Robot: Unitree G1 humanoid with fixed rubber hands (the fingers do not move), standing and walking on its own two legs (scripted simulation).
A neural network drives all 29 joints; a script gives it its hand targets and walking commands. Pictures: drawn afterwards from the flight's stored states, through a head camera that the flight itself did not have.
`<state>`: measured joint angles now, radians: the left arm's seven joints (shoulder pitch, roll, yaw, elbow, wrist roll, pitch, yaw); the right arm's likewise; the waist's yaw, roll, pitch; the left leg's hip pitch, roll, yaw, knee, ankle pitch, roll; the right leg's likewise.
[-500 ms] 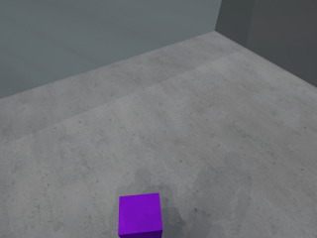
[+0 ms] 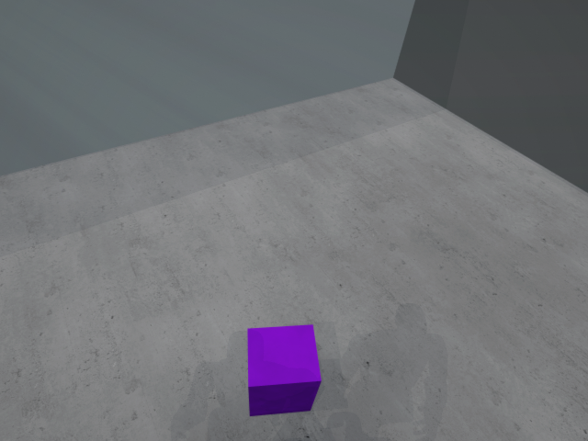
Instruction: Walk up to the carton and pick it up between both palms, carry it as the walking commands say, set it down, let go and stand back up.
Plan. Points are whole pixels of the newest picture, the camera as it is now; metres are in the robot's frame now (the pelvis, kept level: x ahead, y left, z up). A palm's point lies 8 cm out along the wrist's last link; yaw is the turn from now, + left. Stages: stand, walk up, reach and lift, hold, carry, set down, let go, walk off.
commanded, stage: walk up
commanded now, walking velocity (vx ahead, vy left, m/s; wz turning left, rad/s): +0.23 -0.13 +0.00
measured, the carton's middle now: (280, 371) +0.45 -0.02 -0.65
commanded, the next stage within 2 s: none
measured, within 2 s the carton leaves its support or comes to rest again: neither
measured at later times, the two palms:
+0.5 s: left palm out of the picture -0.10 +0.21 -0.16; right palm out of the picture +0.07 -0.24 -0.15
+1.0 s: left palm out of the picture +0.15 +0.17 -0.14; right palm out of the picture +0.07 -0.26 -0.17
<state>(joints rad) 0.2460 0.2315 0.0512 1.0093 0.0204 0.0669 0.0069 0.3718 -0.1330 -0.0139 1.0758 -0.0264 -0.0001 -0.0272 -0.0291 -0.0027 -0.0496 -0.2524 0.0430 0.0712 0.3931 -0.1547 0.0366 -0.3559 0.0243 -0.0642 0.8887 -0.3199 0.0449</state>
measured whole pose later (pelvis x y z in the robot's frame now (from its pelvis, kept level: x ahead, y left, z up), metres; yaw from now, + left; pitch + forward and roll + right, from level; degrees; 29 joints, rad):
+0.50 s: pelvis +0.02 +0.00 -0.02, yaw +0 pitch +0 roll -2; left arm 0.50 0.14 0.03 1.14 0.03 -0.04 0.02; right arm 0.23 -0.18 -0.06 1.01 -0.02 -0.02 0.02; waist 0.04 0.01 0.01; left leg -0.40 0.07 0.10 0.62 -0.23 0.00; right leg 0.01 -0.04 -0.13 0.42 -0.42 0.05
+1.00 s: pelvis +0.08 -0.04 -0.01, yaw -1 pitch -2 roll +0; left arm 0.19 0.11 0.01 1.04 0.02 -0.01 0.03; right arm 0.29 -0.17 -0.03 1.09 -0.02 0.03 -0.02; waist -0.03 0.08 0.05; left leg -0.21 0.06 0.06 0.55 -0.33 -0.03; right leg -0.25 -0.01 -0.16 0.46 -0.17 -0.06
